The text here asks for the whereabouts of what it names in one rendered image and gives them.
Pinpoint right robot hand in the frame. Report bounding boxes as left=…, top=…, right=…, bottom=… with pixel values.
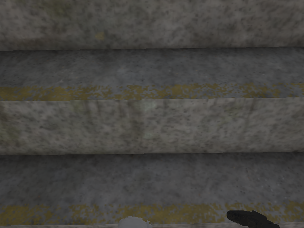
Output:
left=226, top=210, right=280, bottom=228

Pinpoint left robot thigh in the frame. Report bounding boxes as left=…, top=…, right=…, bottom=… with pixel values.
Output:
left=118, top=216, right=153, bottom=228

